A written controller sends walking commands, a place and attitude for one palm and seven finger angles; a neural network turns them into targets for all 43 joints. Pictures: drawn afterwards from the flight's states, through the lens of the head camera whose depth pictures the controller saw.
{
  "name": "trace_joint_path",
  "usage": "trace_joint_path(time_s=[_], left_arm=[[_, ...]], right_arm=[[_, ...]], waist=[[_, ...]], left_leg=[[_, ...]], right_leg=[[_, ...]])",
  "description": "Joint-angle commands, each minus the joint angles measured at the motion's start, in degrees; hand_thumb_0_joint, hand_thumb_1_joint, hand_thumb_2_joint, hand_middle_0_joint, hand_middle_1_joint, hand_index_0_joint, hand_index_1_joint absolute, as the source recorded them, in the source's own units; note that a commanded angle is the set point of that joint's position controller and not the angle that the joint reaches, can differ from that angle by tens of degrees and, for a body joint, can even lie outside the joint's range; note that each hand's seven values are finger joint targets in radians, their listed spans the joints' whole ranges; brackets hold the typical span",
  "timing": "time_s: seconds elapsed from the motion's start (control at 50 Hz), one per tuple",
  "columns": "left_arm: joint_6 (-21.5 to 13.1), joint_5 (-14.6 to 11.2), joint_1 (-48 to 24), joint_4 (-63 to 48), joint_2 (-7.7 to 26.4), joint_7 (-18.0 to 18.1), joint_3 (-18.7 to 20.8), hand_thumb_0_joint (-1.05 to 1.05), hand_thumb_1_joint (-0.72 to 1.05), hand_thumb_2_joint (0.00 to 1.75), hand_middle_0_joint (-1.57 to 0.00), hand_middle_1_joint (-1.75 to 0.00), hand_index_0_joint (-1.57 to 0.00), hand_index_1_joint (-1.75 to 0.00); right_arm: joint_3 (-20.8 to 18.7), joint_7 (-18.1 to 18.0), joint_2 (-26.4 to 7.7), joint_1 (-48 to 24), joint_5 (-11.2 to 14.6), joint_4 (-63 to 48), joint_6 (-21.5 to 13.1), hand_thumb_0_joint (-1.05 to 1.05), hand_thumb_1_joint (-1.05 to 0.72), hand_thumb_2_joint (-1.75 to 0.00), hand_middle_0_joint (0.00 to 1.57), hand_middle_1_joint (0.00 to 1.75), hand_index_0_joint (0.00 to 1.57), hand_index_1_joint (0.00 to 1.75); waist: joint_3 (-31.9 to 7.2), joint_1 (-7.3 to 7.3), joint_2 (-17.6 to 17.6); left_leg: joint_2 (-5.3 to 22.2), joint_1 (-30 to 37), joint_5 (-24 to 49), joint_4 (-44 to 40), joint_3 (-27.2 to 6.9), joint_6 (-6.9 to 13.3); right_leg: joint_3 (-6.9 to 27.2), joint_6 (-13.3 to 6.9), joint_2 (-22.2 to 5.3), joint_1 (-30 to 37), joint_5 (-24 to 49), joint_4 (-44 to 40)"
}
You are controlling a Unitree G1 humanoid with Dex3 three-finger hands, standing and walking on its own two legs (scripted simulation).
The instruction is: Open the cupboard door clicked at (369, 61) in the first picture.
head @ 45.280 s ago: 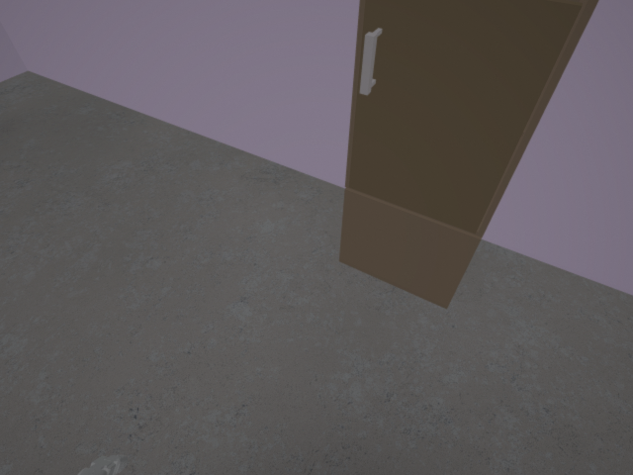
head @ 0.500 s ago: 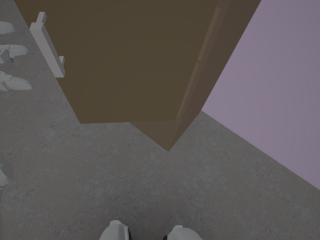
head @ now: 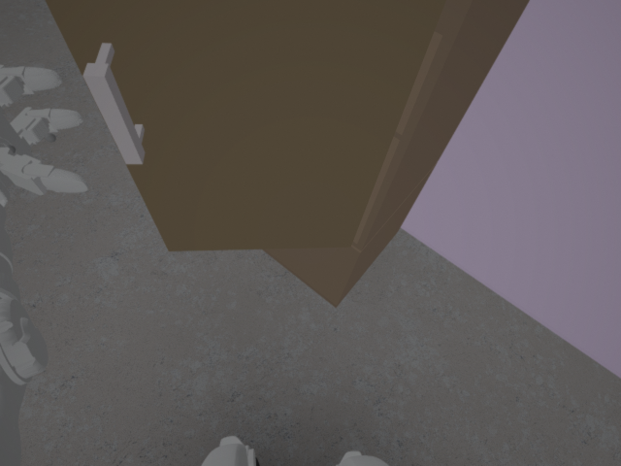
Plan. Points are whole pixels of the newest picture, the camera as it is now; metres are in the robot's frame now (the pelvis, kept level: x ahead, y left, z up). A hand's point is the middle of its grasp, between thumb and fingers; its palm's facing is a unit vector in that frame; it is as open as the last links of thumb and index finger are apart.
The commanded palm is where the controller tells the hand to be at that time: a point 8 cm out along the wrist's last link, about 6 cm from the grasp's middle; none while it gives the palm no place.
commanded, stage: move the hooked fingers beside the handle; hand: left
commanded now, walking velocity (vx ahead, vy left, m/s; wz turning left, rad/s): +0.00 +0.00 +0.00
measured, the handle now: (121, 107) +0.53 +0.21 +0.12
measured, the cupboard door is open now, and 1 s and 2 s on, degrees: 43 43 43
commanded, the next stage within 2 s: slide the fingers in behind the handle in 0.26 s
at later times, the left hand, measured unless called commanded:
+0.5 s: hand (56, 136) +0.48 +0.27 +0.12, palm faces +0.02 -1.00 +0.01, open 14.0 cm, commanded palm +0.46 +0.31 +0.12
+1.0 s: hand (89, 138) +0.48 +0.24 +0.12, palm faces +0.02 -1.00 +0.01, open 14.0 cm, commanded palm +0.46 +0.28 +0.12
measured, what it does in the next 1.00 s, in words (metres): stands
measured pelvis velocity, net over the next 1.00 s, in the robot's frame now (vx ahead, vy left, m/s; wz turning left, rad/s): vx -0.01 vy -0.01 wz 0.01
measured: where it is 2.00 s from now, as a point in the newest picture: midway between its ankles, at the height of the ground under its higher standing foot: outside the picture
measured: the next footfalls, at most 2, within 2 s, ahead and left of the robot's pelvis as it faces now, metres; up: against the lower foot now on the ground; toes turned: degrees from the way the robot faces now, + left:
none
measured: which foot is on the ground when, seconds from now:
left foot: down 0.00-1.00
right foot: down 0.00-1.00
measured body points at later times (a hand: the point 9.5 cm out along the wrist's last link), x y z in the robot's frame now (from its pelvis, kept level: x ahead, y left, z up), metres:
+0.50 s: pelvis -0.01 +0.00 +0.00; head +0.10 +0.02 +0.43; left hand +0.47 +0.32 +0.12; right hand -0.02 -0.28 -0.10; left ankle +0.02 +0.09 -0.70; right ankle -0.04 -0.13 -0.70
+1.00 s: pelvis -0.01 -0.01 +0.00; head +0.08 +0.02 +0.44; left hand +0.47 +0.29 +0.12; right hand +0.00 -0.28 -0.11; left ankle +0.02 +0.09 -0.70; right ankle -0.04 -0.13 -0.70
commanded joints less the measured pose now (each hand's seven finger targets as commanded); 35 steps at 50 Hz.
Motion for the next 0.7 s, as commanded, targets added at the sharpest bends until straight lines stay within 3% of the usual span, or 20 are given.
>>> trace_joint_path(time_s=[0.0,0.02,0.06,0.12,0.14,0.16,0.24,0.3,0.34,0.4,0.42,0.46,0.5,0.52,0.58,0.62,0.66,0.68], left_arm=[[-4.7,-1.6,-26.5,-12.6,17.6,0.4,1.5,0.0,-0.5,0.3,-0.3,-1.2,-0.3,-1.2],[-5.1,-1.3,-26.4,-12.4,18.7,0.3,2.3,0.0,-0.5,0.3,-0.3,-1.2,-0.3,-1.2],[-5.9,-1.5,-27.4,-13.6,16.7,0.0,0.8,0.0,-0.5,0.3,-0.3,-1.2,-0.3,-1.2],[-5.1,-1.6,-27.1,-9.7,18.1,-0.4,1.4,0.0,-0.5,0.3,-0.3,-1.2,-0.3,-1.2],[-4.8,-1.2,-27.5,-9.4,18.7,-0.4,1.3,0.0,-0.5,0.3,-0.3,-1.2,-0.3,-1.2],[-4.3,-1.1,-26.8,-8.7,16.8,-0.6,-0.2,0.0,-0.5,0.3,-0.3,-1.2,-0.3,-1.2],[-5.4,-1.0,-28.6,-11.8,20.4,-0.2,2.5,0.0,-0.5,0.3,-0.3,-1.2,-0.3,-1.2],[-5.7,-1.7,-28.1,-11.5,18.6,-0.5,1.5,0.0,-0.5,0.3,-0.3,-1.2,-0.3,-1.2],[-5.3,-1.4,-27.4,-11.2,19.3,-0.6,1.9,0.0,-0.5,0.3,-0.3,-1.2,-0.3,-1.2],[-4.6,-1.9,-26.4,-11.2,16.8,-0.4,0.6,0.0,-0.5,0.3,-0.3,-1.2,-0.3,-1.2],[-4.5,-1.6,-27.0,-11.5,18.2,-0.2,1.5,0.0,-0.5,0.3,-0.3,-1.2,-0.3,-1.2],[-4.3,-1.7,-26.4,-11.8,16.5,-0.1,0.3,0.0,-0.5,0.3,-0.3,-1.2,-0.3,-1.2],[-4.8,-2.0,-25.4,-12.1,17.6,0.6,1.9,0.0,-0.5,0.3,-0.3,-1.2,-0.3,-1.2],[-5.0,-1.8,-26.3,-13.0,16.8,0.8,1.1,0.0,-0.5,0.3,-0.3,-1.2,-0.3,-1.2],[-5.1,-1.4,-25.5,-13.0,15.7,1.6,0.6,0.0,-0.5,0.3,-0.3,-1.2,-0.3,-1.2],[-5.8,-1.7,-26.6,-15.5,14.8,2.3,0.4,0.0,-0.5,0.3,-0.3,-1.2,-0.3,-1.2],[-5.3,-1.7,-25.0,-14.2,11.8,2.8,-1.3,0.0,-0.5,0.3,-0.3,-1.2,-0.3,-1.2],[-5.0,-1.9,-24.9,-13.7,12.4,3.1,-0.5,0.0,-0.5,0.3,-0.3,-1.2,-0.3,-1.2]], right_arm=[[-4.2,-1.5,-12.1,9.0,-0.3,-2.8,-1.3,0.0,-0.9,-0.9,0.2,0.3,0.2,0.3],[-4.2,-1.4,-12.2,8.7,-0.2,-2.7,-1.4,0.0,-0.9,-0.9,0.2,0.3,0.2,0.3],[-4.3,-1.5,-11.9,8.5,-0.2,-2.4,-1.5,0.0,-0.9,-0.9,0.2,0.3,0.2,0.3],[-3.9,-1.7,-12.3,8.4,0.0,-2.1,-1.4,0.0,-0.9,-0.9,0.2,0.3,0.2,0.3],[-3.9,-1.8,-12.2,8.3,0.0,-2.1,-1.4,0.0,-0.9,-0.9,0.2,0.3,0.2,0.3],[-3.8,-1.8,-12.1,8.2,0.1,-2.4,-1.4,0.0,-0.9,-0.9,0.2,0.3,0.2,0.3],[-3.9,-1.9,-12.3,8.8,-0.3,-2.2,-1.5,0.0,-0.9,-0.9,0.2,0.3,0.2,0.3],[-3.8,-1.9,-12.0,9.0,-0.2,-2.2,-1.6,0.0,-0.9,-0.9,0.2,0.3,0.2,0.3],[-3.9,-1.8,-12.2,9.0,-0.2,-2.2,-1.4,0.0,-0.9,-0.9,0.2,0.3,0.2,0.3],[-3.9,-1.7,-12.0,9.2,-0.3,-2.3,-1.4,0.0,-0.9,-0.9,0.2,0.3,0.2,0.3],[-4.0,-1.6,-12.2,9.3,-0.3,-2.0,-1.3,0.0,-0.9,-0.9,0.2,0.3,0.2,0.3],[-4.1,-1.5,-12.0,9.1,-0.3,-2.2,-1.3,0.0,-0.9,-0.9,0.2,0.3,0.2,0.3],[-4.1,-1.5,-12.0,9.5,-0.3,-2.4,-1.4,0.0,-0.9,-0.9,0.2,0.3,0.2,0.3],[-4.2,-1.3,-11.8,9.0,-0.2,-2.3,-1.4,0.0,-0.9,-0.9,0.2,0.3,0.2,0.3],[-4.3,-1.1,-11.7,9.1,-0.4,-2.3,-1.4,0.0,-0.9,-0.9,0.2,0.3,0.2,0.3],[-4.4,-0.9,-11.6,8.9,-0.5,-2.2,-1.6,0.0,-0.9,-0.9,0.2,0.3,0.2,0.3],[-4.4,-0.7,-11.2,8.7,-0.4,-2.3,-1.7,0.0,-0.9,-0.9,0.2,0.3,0.2,0.3],[-4.4,-0.7,-11.4,8.7,-0.4,-2.2,-1.7,0.0,-0.9,-0.9,0.2,0.3,0.2,0.3]], waist=[[-21.6,-0.85,8.1],[-23.5,-0.54,9.3],[-24.5,-0.92,9.7],[-22.3,-1.23,7.7],[-21.8,-0.91,8.4],[-21.5,-1.29,8.7],[-25.3,-0.53,10.8],[-24.9,-0.96,9.5],[-25.0,-0.35,10.7],[-23.9,-0.65,9.5],[-24.7,-0.57,9.1],[-23.8,-0.67,9.2],[-23.7,-0.07,8.5],[-24.3,-0.4,10.2],[-23.2,-0.17,9.2],[-25.1,0.08,11.3],[-23.2,-0.33,9.3],[-22.8,-0.28,8.1]], left_leg=[[-1.1,29.2,23.1,-2.8,-6.2,0.0],[-1.0,30.2,23.0,-2.5,-6.3,-0.2],[-0.9,31.3,23.9,-2.2,-6.5,-0.4],[-1.0,28.3,21.6,-2.1,-6.3,0.0],[-1.1,27.4,20.8,-2.3,-6.4,-0.1],[-1.2,27.3,19.9,-2.3,-6.1,0.0],[-1.0,29.4,22.3,-1.7,-6.7,-0.4],[-1.2,28.8,22.6,-1.5,-6.3,0.0],[-1.0,29.0,22.2,-1.9,-6.6,-0.3],[-1.2,28.2,21.7,-2.0,-6.2,0.1],[-1.0,28.4,21.5,-2.1,-6.4,0.0],[-1.1,28.1,20.7,-2.4,-6.2,0.0],[-1.2,27.7,21.1,-2.5,-6.2,0.1],[-1.1,28.5,20.9,-2.5,-5.9,0.0],[-1.0,28.3,20.2,-2.9,-6.4,-0.2],[-1.0,30.8,21.7,-2.7,-6.5,-0.3],[-0.8,30.2,20.9,-3.1,-6.7,-0.4],[-0.9,29.1,19.6,-3.2,-6.4,-0.2]], right_leg=[[0.1,-1.4,2.6,-5.1,18.5,-4.0],[0.4,-1.2,2.5,-5.3,18.4,-3.9],[0.4,-1.2,2.5,-5.5,18.8,-3.8],[0.6,-1.1,2.4,-5.7,18.1,-3.9],[0.6,-1.1,2.3,-5.3,17.5,-3.8],[0.6,-1.1,2.3,-6.1,17.0,-3.9],[0.6,-1.3,2.4,-5.5,17.7,-3.3],[0.5,-1.3,2.7,-4.9,18.5,-3.4],[0.4,-1.3,2.6,-5.0,18.0,-3.5],[0.2,-1.4,2.7,-4.8,18.0,-3.7],[0.3,-1.1,2.7,-4.8,17.9,-3.8],[0.3,-1.1,2.6,-4.7,17.5,-4.0],[0.1,-1.4,2.8,-3.8,17.6,-3.9],[0.5,-1.2,2.7,-4.4,17.7,-4.0],[0.1,-1.3,2.7,-4.7,16.5,-4.0],[0.1,-1.4,2.8,-5.0,17.1,-3.9],[-0.3,-1.3,2.8,-5.5,16.3,-4.2],[0.0,-1.2,2.7,-4.9,16.1,-4.4]])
